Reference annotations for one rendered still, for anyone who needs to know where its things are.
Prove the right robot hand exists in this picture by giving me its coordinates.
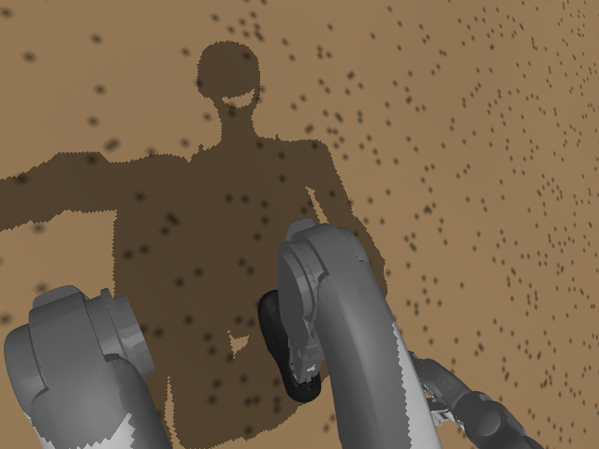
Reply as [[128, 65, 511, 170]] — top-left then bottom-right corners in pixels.
[[408, 351, 472, 426]]

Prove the right robot arm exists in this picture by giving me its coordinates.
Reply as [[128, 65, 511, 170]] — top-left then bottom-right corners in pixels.
[[453, 391, 544, 449]]

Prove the right robot foot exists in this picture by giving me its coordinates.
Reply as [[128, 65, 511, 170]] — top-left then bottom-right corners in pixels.
[[257, 290, 321, 403]]

